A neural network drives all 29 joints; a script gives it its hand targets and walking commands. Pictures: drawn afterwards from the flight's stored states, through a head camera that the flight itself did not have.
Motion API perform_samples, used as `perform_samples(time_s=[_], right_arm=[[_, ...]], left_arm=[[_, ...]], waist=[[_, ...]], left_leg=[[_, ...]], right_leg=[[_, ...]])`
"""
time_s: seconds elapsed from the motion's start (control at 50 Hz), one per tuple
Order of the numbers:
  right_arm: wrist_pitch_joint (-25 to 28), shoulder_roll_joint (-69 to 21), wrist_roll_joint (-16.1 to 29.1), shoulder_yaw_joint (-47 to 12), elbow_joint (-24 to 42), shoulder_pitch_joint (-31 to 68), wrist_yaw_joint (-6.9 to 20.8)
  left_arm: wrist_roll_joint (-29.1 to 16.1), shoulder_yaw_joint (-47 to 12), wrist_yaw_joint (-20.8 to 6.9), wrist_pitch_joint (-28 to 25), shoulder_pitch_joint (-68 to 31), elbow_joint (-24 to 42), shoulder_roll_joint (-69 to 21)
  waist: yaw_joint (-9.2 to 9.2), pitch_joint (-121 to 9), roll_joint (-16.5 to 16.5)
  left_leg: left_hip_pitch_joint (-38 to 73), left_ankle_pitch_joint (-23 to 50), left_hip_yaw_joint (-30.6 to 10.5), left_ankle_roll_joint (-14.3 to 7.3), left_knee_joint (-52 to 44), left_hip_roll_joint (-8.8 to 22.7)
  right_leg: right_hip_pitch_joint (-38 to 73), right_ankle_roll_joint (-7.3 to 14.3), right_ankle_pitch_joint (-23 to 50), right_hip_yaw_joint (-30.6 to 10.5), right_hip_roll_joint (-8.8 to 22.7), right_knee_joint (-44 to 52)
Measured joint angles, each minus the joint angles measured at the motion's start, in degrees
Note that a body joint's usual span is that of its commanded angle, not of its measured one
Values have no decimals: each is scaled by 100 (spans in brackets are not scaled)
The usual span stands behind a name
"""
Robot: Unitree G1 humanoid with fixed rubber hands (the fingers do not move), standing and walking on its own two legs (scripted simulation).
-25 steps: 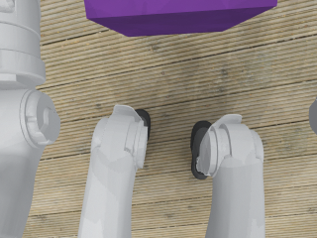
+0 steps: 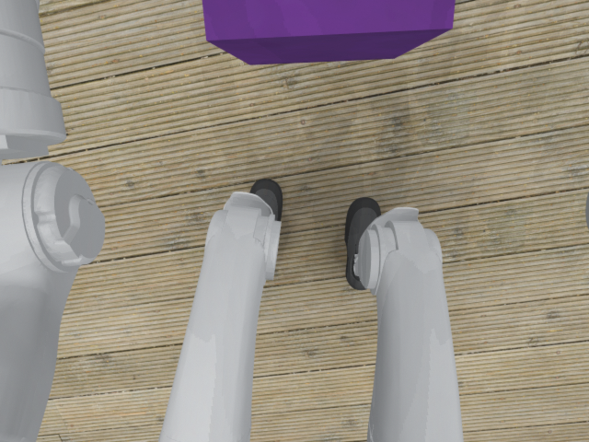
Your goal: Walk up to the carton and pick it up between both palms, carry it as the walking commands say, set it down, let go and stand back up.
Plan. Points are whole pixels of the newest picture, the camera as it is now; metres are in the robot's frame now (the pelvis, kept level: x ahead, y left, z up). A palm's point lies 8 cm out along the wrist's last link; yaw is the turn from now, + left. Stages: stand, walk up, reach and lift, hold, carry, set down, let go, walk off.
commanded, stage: set down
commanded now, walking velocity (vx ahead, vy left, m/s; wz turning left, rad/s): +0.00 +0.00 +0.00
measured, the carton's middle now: out of the picture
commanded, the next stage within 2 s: let go in 0.52 s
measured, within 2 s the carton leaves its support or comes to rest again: neither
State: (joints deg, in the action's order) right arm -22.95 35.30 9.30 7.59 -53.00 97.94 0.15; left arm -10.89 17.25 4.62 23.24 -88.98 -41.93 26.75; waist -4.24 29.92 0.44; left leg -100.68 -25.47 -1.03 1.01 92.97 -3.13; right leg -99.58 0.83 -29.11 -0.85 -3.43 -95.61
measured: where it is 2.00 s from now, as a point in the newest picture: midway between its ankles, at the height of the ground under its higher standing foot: (310, 249)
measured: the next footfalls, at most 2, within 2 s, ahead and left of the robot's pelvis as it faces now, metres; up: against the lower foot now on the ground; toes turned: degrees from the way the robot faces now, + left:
none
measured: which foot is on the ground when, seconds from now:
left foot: down 0.00-1.00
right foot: down 0.00-1.00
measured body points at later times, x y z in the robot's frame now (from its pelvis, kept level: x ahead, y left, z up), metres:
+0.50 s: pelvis +0.02 +0.01 +0.13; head +0.39 +0.01 +0.36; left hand +0.59 +0.26 +0.01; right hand +0.64 -0.20 +0.01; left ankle +0.13 +0.12 -0.50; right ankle +0.10 -0.10 -0.50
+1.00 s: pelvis +0.05 +0.01 +0.19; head +0.37 +0.00 +0.50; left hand +0.45 +0.25 +0.05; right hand +0.49 -0.21 +0.04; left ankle +0.13 +0.12 -0.50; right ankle +0.10 -0.10 -0.50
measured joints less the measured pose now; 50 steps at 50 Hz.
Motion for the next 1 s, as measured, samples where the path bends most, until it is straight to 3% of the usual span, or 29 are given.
perform_samples(time_s=[0.44,0.58,0.66,0.8,1.0], right_arm=[[264,-25,-177,210,-127,-452,373],[548,-219,-547,388,-623,-625,490],[718,-515,-904,559,-632,-975,386],[919,-1220,-1184,725,480,-2530,-99],[1097,-1618,-920,187,2566,-5432,-369]], left_arm=[[326,199,-107,-183,443,23,-299],[613,248,-127,-435,632,-336,-578],[940,277,-207,-617,987,-388,-766],[1309,80,-464,-909,2395,223,-915],[971,-601,-690,-1172,5142,1831,-845]], waist=[[-32,-6,-48],[-81,-497,-16],[-43,-795,-18],[66,-663,-92],[26,-149,15]], left_leg=[[2235,870,6,-86,-2874,71],[2439,1117,-28,-79,-3535,87],[2516,1171,-62,-70,-3764,100],[3329,1167,-9,-99,-4189,124],[4913,1231,55,-130,-4803,170]], right_leg=[[2188,-71,937,-193,12,2893],[2402,-78,1198,-197,21,3580],[2494,-74,1264,-175,19,3837],[3279,-92,1281,-252,13,4248],[4851,-111,1395,-357,-10,4897]])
